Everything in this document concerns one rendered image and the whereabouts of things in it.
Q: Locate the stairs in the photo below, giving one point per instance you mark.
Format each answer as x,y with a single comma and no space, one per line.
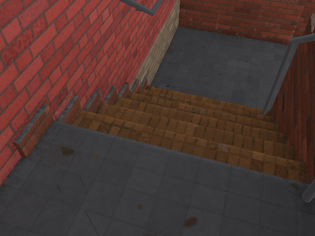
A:
226,132

